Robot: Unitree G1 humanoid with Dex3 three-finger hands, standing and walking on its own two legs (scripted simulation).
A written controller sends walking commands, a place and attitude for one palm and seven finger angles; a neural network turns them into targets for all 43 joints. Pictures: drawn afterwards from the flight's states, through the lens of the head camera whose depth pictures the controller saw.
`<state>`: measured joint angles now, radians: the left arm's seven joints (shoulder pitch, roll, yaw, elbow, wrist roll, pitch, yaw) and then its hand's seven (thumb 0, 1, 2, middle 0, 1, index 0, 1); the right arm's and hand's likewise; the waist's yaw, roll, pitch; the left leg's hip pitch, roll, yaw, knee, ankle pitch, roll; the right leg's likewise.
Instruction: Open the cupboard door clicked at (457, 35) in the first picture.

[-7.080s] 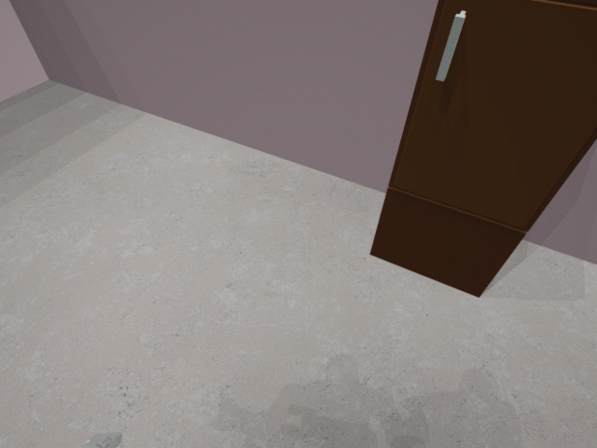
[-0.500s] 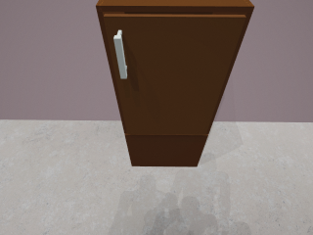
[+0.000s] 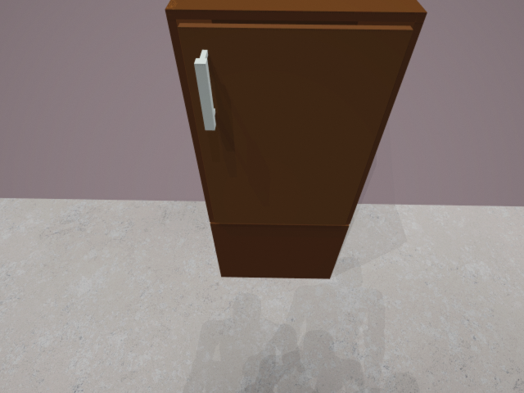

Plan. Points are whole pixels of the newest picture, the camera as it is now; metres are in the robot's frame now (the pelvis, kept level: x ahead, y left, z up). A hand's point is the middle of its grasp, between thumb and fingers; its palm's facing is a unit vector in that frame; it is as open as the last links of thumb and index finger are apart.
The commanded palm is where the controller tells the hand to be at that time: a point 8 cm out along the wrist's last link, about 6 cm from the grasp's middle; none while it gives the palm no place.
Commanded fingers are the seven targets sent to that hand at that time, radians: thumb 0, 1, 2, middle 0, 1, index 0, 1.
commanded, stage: look again from close up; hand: left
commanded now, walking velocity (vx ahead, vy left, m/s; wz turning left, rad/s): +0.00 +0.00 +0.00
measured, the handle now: (207, 91) +0.62 +0.15 +0.13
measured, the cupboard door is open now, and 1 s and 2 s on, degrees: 0 0 0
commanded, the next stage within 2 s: shuffle to correct the standing spot in 0.06 s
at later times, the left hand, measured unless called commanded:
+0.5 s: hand out of the picture -0.02 +0.15 -0.19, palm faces +0.07 -0.98 -0.19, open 7.3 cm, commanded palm none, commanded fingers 0.00 0.90 0.90 -0.20 -0.30 -0.20 -0.30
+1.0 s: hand out of the picture +0.10 +0.14 -0.19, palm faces +0.10 -0.98 -0.19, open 7.3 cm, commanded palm none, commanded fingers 0.00 0.90 0.90 -0.20 -0.30 -0.20 -0.30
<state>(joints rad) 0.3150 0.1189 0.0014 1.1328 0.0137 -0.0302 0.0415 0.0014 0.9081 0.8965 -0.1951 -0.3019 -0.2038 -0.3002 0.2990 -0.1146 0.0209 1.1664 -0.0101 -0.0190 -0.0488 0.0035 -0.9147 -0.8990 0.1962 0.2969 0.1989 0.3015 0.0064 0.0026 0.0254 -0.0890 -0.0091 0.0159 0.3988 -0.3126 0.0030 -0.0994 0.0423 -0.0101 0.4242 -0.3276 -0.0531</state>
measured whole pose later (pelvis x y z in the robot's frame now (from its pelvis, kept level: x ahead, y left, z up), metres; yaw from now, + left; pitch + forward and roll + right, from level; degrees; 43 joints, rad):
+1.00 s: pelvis +0.11 -0.03 -0.01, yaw +0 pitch -1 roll +0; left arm 0.29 0.14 0.05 1.04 0.02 0.01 0.05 0.00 0.91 0.90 -0.20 -0.30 -0.20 -0.30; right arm 0.10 -0.13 -0.02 1.02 0.00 -0.03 -0.05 -0.01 -0.95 -0.90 0.20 0.30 0.20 0.30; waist 0.05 -0.04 0.11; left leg -0.31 0.00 0.12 0.50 -0.17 0.06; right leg -0.38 -0.03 0.03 1.05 -0.46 0.02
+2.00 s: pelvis +0.09 -0.07 +0.00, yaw +0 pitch -1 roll +1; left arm 0.29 0.16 -0.01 1.09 0.02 -0.02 0.03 0.00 0.91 0.90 -0.20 -0.30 -0.20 -0.30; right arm 0.31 -0.17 0.01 1.06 -0.02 -0.01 -0.01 0.01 -0.93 -0.90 0.20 0.30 0.20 0.30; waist 0.00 0.04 0.01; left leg -0.20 -0.01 0.07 0.47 -0.25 0.02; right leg -0.21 -0.05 -0.03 0.51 -0.28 0.01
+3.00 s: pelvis +0.12 -0.10 +0.00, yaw +1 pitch +0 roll +1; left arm 0.23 0.19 0.00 1.11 0.02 -0.02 0.02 0.00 0.91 0.90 -0.20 -0.30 -0.20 -0.30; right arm 0.21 -0.18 0.01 1.13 -0.01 -0.02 -0.02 0.00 -0.91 -0.90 0.20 0.30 0.20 0.30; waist 0.01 -0.01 0.04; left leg -0.14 0.03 0.05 0.40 -0.26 -0.02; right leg -0.15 -0.01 -0.05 0.45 -0.29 -0.02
